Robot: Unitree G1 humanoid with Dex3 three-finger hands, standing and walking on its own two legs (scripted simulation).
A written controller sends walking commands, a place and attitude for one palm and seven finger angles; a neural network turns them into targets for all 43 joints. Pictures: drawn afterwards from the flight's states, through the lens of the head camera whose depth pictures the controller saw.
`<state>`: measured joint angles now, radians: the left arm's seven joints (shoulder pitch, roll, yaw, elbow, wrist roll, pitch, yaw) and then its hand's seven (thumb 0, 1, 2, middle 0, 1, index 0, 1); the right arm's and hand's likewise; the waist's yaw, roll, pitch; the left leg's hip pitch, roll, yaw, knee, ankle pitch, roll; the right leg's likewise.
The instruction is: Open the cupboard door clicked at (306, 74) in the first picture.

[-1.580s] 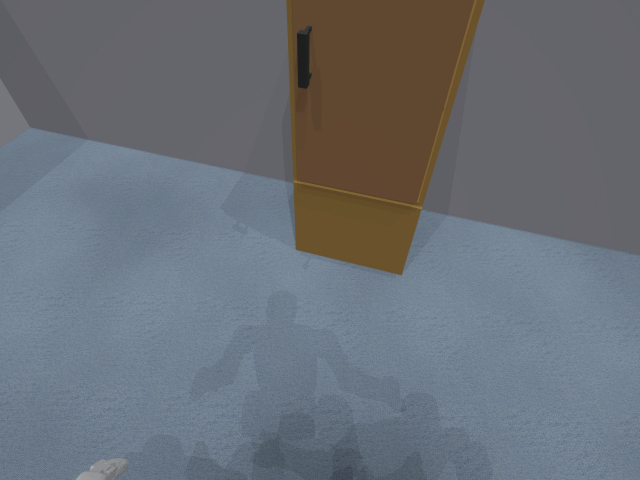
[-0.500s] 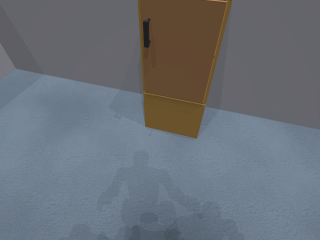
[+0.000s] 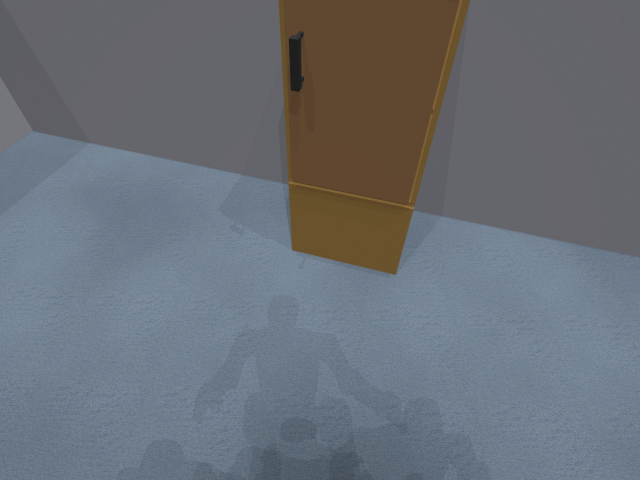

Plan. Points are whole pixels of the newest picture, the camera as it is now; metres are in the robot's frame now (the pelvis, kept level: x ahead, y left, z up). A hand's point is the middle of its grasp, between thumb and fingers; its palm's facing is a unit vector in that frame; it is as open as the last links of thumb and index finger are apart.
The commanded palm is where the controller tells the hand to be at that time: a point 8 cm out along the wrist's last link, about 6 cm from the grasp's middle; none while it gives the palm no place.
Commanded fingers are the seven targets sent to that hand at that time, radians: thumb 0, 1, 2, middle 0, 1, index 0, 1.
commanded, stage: turn to face it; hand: left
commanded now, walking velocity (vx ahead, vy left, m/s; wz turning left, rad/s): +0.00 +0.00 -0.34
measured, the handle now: (298, 61) +1.06 +0.12 +0.05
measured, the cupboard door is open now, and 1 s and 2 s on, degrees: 0 0 0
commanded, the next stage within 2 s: take the last steps up to it in 0.44 s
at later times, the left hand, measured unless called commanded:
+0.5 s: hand out of the picture +0.06 +0.18 -0.18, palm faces -0.14 -0.97 -0.21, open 7.3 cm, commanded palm none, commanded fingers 0.00 0.90 0.90 -0.20 -0.30 -0.20 -0.30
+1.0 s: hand out of the picture +0.14 +0.21 -0.17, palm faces -0.18 -0.97 -0.18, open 7.3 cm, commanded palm none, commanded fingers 0.00 0.90 0.90 -0.20 -0.30 -0.20 -0.30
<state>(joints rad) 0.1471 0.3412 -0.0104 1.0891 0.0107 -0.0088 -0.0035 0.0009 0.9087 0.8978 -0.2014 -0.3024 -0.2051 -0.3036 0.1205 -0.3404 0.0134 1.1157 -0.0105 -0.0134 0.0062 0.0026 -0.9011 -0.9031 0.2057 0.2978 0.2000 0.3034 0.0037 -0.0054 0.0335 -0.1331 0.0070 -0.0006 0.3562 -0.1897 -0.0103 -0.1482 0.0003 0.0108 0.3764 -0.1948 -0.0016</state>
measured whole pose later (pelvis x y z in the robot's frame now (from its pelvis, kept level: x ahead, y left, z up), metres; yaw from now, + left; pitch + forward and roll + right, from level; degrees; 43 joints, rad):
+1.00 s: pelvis +0.06 +0.04 +0.00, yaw -11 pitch +0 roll -1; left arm 0.25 0.20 0.06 1.01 0.03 0.01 -0.02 0.00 0.91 0.90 -0.20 -0.30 -0.20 -0.30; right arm 0.48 -0.13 -0.01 1.12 -0.03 -0.06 -0.02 0.00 -0.90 -0.90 0.20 0.30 0.20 0.30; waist -0.03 -0.01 0.01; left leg -0.05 0.00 0.15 0.34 -0.30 0.06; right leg -0.50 -0.09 -0.07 0.92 -0.31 0.00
